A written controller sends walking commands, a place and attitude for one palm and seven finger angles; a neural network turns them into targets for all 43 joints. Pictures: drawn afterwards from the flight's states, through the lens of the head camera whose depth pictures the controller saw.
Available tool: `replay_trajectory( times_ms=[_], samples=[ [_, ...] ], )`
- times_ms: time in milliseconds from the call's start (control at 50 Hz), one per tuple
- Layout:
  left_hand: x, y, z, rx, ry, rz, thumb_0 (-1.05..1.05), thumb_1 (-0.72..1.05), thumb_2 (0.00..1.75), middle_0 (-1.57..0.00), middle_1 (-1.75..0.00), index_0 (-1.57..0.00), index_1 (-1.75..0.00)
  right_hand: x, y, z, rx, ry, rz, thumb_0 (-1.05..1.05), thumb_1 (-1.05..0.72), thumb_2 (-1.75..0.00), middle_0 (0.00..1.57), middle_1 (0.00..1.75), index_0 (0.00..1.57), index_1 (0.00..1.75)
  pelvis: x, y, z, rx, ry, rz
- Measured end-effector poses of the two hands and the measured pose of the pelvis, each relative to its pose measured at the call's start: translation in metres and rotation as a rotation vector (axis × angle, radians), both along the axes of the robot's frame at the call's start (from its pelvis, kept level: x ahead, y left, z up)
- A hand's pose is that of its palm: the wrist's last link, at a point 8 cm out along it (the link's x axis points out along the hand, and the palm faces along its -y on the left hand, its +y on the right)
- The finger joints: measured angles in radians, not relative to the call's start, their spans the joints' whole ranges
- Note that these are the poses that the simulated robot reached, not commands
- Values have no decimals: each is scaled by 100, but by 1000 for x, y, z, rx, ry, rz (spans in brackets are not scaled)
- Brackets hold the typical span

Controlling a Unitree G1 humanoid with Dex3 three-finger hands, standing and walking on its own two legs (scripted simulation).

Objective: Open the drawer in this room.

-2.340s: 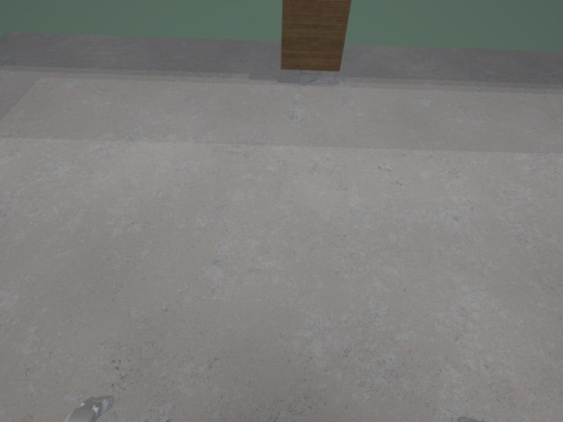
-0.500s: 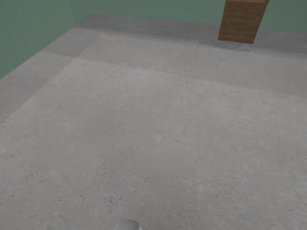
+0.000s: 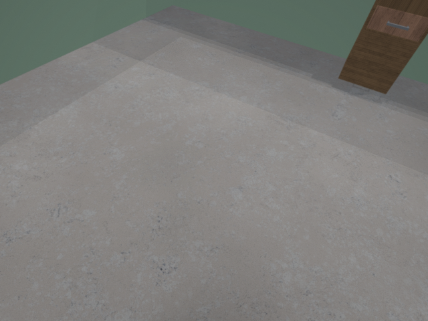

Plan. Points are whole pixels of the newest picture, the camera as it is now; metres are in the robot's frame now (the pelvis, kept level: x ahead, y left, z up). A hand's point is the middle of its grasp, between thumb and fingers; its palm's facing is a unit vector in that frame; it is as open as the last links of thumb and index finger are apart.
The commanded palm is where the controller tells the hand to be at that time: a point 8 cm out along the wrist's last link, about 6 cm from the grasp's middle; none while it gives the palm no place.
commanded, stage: stand and wait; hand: left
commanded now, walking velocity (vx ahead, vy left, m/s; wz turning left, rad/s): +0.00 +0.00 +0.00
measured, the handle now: (397, 25) +2.26 -1.23 -0.22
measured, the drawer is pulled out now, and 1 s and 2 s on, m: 0.00 0.00 0.00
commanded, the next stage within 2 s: turn or walk to find it in 0.18 s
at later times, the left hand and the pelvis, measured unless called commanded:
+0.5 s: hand out of the picture +0.00 +0.17 -0.19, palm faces +0.09 -0.98 -0.20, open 7.3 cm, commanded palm none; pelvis -0.02 -0.01 -0.01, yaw +4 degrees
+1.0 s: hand out of the picture -0.04 +0.11 -0.15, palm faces +0.31 -0.91 -0.26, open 7.3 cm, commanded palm none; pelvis -0.04 -0.08 +0.00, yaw +17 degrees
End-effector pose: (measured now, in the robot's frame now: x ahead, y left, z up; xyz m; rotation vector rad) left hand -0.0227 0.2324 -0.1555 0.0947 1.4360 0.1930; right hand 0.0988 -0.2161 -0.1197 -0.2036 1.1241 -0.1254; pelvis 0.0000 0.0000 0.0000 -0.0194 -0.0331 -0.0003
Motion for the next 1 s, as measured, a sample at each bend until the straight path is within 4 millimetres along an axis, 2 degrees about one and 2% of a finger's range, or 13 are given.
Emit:
replay_trajectory(
  times_ms=[80, 200, 300, 380, 440, 500, 620, 700, 780, 900, 1000],
  samples=[
    [17, -2, 3, 2, -46, -25, 0, 91, 90, -20, -30, -20, -30, -20, -6, -4, -2, 22, -31, -2, -93, -90, 20, 30, 21, 30, -4, 2, 0, 10, -2, -1],
    [35, -13, 4, 27, -108, -65, 0, 91, 90, -20, -30, -20, -30, -71, -20, -24, 19, 122, -89, -1, -92, -90, 20, 30, 21, 29, -10, -7, -6, 46, -4, -12],
    [32, -18, 12, 43, -117, -68, 0, 93, 90, -20, -30, -20, -30, -117, -22, -33, 51, 245, -115, 0, -91, -90, 20, 30, 20, 29, -13, -12, -4, 24, -6, 11],
    [26, -18, 8, 40, -107, -46, 0, 92, 90, -20, -30, -20, -30, -147, -20, -34, 57, 334, -115, 0, -91, -90, 20, 30, 20, 29, -17, -14, -6, 17, 1, 30],
    [21, -16, 3, 33, -93, -25, 0, 91, 90, -20, -30, -20, -30, -160, -18, -33, 50, 381, -111, 0, -91, -90, 20, 30, 20, 29, -21, -14, -9, 14, 12, 47],
    [18, -14, -2, 30, -83, -6, 0, 91, 90, -20, -30, -20, -30, -165, -17, -31, 42, 403, -100, 0, -91, -90, 20, 30, 20, 29, -24, -14, -11, 18, 30, 64],
    [18, -18, 9, 50, -96, 28, 0, 91, 90, -20, -30, -20, -30, -147, -29, -28, 29, 368, -57, 0, -90, -90, 20, 30, 20, 29, -30, -22, -6, 13, 61, 117],
    [24, -28, 20, 70, -156, 57, 0, 91, 90, -20, -30, -20, -30, -122, -47, -31, 22, 314, -6, 0, -90, -90, 20, 30, 21, 29, -34, -35, -3, 11, 66, 156],
    [26, -43, 25, 103, -232, 91, 0, 91, 90, -20, -30, -20, -30, -91, -71, -39, 25, 244, 49, 0, -90, -90, 20, 30, 21, 29, -38, -54, -9, 30, 60, 194],
    [-5, -64, 36, 127, -244, 155, 0, 90, 90, -20, -30, -20, -30, -39, -97, -30, 6, 148, 131, 0, -91, -90, 20, 30, 20, 29, -41, -73, -2, 49, 33, 249],
    [-40, -75, 34, 121, -184, 207, 0, 91, 90, -20, -30, -20, -30, -11, -101, -23, -9, 107, 187, 0, -91, -90, 20, 30, 20, 29, -43, -79, 0, 52, 26, 293]
  ],
)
